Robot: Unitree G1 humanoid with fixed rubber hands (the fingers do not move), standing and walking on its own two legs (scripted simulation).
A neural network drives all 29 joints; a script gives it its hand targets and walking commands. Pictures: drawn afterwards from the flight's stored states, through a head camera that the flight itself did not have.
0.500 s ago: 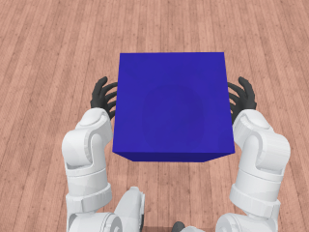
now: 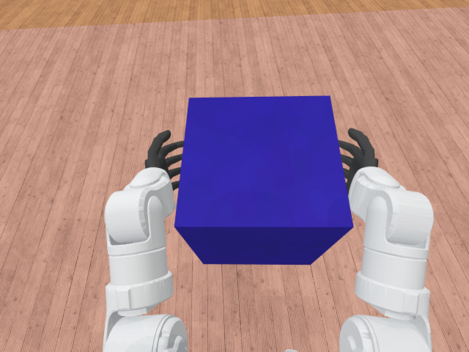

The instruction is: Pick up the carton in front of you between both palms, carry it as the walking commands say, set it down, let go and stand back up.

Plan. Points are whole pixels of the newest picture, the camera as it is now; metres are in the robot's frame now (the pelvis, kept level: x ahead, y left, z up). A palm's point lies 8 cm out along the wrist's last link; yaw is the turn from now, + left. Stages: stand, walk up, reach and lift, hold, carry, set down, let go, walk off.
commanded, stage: carry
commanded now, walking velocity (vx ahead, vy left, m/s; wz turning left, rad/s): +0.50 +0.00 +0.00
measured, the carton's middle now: (257, 192) +0.37 -0.01 +0.08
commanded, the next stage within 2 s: none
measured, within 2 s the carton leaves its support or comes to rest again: neither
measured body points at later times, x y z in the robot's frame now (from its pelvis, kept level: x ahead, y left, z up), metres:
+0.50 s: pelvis +0.30 +0.03 +0.05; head +0.35 +0.02 +0.49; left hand +0.68 +0.15 +0.16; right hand +0.65 -0.15 +0.16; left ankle +0.36 +0.09 -0.68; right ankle +0.22 -0.08 -0.56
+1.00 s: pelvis +0.59 -0.02 +0.08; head +0.64 -0.02 +0.53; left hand +0.93 +0.17 +0.19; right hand +0.97 -0.14 +0.19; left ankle +0.61 +0.11 -0.56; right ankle +0.59 -0.09 -0.65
